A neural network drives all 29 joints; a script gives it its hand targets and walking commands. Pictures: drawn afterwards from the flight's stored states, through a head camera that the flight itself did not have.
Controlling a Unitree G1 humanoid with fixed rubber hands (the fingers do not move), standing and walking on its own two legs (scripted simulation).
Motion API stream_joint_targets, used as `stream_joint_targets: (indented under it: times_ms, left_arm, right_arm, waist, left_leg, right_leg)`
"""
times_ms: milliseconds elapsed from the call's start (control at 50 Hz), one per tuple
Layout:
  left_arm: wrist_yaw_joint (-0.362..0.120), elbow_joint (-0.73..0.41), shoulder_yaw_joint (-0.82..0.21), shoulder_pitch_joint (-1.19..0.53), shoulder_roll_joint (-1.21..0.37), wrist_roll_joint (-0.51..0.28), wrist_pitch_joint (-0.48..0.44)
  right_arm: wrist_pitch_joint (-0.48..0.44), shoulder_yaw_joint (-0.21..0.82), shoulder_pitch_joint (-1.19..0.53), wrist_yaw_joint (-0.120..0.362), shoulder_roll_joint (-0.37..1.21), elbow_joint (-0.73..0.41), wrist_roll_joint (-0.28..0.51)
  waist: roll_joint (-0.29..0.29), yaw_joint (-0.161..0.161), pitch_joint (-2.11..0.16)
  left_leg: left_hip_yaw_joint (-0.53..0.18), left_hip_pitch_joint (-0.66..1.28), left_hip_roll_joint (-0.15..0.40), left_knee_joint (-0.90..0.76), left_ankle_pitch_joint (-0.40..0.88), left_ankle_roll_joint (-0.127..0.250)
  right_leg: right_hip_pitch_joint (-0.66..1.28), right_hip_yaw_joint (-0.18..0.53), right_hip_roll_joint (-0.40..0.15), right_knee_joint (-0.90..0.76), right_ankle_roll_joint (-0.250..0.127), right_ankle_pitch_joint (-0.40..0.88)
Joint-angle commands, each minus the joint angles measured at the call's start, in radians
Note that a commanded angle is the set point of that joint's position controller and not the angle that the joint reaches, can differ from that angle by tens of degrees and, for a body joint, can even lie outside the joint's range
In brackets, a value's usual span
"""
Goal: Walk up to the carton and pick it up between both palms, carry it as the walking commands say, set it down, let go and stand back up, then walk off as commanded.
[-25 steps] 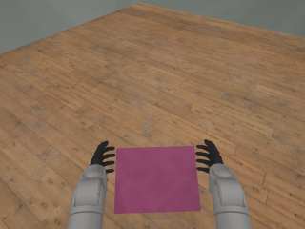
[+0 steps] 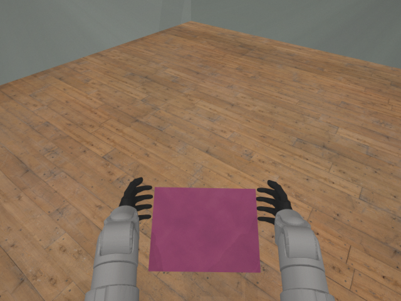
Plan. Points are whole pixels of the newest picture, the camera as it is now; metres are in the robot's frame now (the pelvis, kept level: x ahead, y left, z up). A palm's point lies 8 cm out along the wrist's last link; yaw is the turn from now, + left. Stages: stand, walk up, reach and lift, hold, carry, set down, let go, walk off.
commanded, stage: hold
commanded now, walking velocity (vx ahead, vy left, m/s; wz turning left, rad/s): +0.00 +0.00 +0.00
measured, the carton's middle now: (203, 228) +0.32 +0.01 -0.06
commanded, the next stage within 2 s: set down in 0.32 s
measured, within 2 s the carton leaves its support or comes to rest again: neither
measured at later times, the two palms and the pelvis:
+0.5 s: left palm (119, 224) +0.26 +0.18 +0.04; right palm (274, 217) +0.29 -0.13 +0.04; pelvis +0.00 +0.00 +0.00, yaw +0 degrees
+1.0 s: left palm (130, 231) +0.29 +0.18 -0.04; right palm (264, 229) +0.31 -0.13 -0.04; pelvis -0.02 +0.01 -0.02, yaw -1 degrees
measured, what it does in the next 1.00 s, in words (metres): stands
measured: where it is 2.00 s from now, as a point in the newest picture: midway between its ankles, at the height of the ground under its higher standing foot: outside the picture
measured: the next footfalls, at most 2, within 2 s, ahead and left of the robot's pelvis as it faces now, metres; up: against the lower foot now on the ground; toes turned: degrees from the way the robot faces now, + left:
none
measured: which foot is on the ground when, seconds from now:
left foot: down 0.00-1.00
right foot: down 0.00-1.00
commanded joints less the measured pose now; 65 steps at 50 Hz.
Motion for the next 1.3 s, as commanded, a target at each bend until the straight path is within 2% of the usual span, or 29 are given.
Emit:
stream_joint_targets:
  times_ms: [0,300,320,340,380,420,460,500,660,760,880,1020,1280]
  left_arm:
    - [-0.231,-0.053,-0.501,-0.397,-0.804,-0.254,-0.032]
    - [-0.204,-0.125,-0.537,-0.340,-0.760,-0.272,-0.030]
    - [-0.187,-0.181,-0.499,-0.255,-0.800,-0.264,-0.027]
    - [-0.185,-0.186,-0.533,-0.264,-0.801,-0.287,-0.016]
    - [-0.187,-0.147,-0.526,-0.267,-0.781,-0.286,0.002]
    - [-0.188,-0.121,-0.507,-0.298,-0.754,-0.277,0.007]
    - [-0.189,-0.079,-0.466,-0.332,-0.750,-0.255,0.001]
    - [-0.193,-0.043,-0.442,-0.362,-0.767,-0.243,-0.016]
    - [-0.214,0.136,-0.330,-0.455,-0.809,-0.158,-0.120]
    - [-0.210,0.208,-0.283,-0.476,-0.811,-0.115,-0.201]
    - [-0.203,0.242,-0.280,-0.503,-0.795,-0.093,-0.301]
    - [-0.216,0.248,-0.329,-0.529,-0.785,-0.097,-0.383]
    - [-0.241,0.276,-0.373,-0.626,-0.798,-0.099,-0.443]
  right_arm:
    - [-0.027,0.503,-0.394,0.222,0.859,-0.059,0.240]
    - [-0.028,0.530,-0.351,0.202,0.806,-0.123,0.252]
    - [-0.022,0.614,-0.424,0.220,0.864,-0.119,0.337]
    - [-0.021,0.605,-0.398,0.222,0.842,-0.143,0.328]
    - [-0.011,0.529,-0.348,0.206,0.803,-0.086,0.284]
    - [-0.015,0.474,-0.347,0.197,0.774,-0.040,0.255]
    - [-0.025,0.423,-0.372,0.201,0.763,0.013,0.228]
    - [-0.045,0.392,-0.411,0.211,0.766,0.052,0.212]
    - [-0.147,0.265,-0.508,0.240,0.777,0.232,0.125]
    - [-0.220,0.218,-0.532,0.239,0.768,0.286,0.087]
    - [-0.302,0.236,-0.559,0.235,0.782,0.318,0.082]
    - [-0.377,0.296,-0.562,0.224,0.821,0.319,0.098]
    - [-0.434,0.323,-0.643,0.232,0.848,0.317,0.108]
  waist:
    - [-0.010,0.001,-0.216]
    - [0.001,0.000,-0.213]
    - [0.004,0.133,-0.309]
    - [-0.006,0.074,-0.318]
    - [0.004,0.017,-0.252]
    - [0.021,-0.003,-0.183]
    - [0.020,0.005,-0.141]
    - [0.019,0.014,-0.143]
    - [0.021,0.019,-0.184]
    - [0.024,0.010,-0.263]
    - [0.021,0.021,-0.392]
    - [0.012,0.012,-0.534]
    - [0.019,0.004,-0.733]
  left_leg:
    - [-0.095,0.198,-0.086,0.018,0.226,0.014]
    - [-0.093,0.190,-0.086,0.032,0.219,0.009]
    - [-0.121,0.208,-0.087,0.006,0.241,0.020]
    - [-0.121,0.176,-0.085,0.006,0.249,0.016]
    - [-0.121,0.193,-0.079,-0.006,0.206,0.016]
    - [-0.126,0.196,-0.077,-0.013,0.113,0.019]
    - [-0.127,0.166,-0.075,-0.014,0.049,0.021]
    - [-0.126,0.150,-0.073,-0.004,0.035,0.019]
    - [-0.113,0.066,-0.067,0.056,0.018,0.010]
    - [-0.108,0.004,-0.069,0.118,0.073,0.004]
    - [-0.107,-0.105,-0.079,0.217,0.141,0.005]
    - [-0.111,-0.233,-0.092,0.308,0.185,0.017]
    - [-0.115,-0.446,-0.106,0.456,0.142,0.021]
  right_leg:
    - [-0.122,0.109,0.041,-0.080,0.010,0.213]
    - [-0.139,0.113,0.049,-0.063,-0.001,0.188]
    - [-0.124,0.152,0.049,-0.060,-0.013,0.194]
    - [-0.109,0.155,0.052,-0.052,-0.017,0.224]
    - [-0.148,0.148,0.046,-0.068,-0.014,0.178]
    - [-0.201,0.145,0.036,-0.085,-0.018,0.077]
    - [-0.231,0.142,0.033,-0.087,-0.026,0.005]
    - [-0.241,0.139,0.033,-0.076,-0.030,-0.012]
    - [-0.308,0.116,0.051,-0.004,-0.037,-0.009]
    - [-0.372,0.108,0.065,0.056,-0.038,0.047]
    - [-0.468,0.112,0.078,0.147,-0.033,0.117]
    - [-0.563,0.119,0.090,0.231,-0.020,0.188]
    - [-0.835,0.096,0.110,0.375,-0.010,0.116]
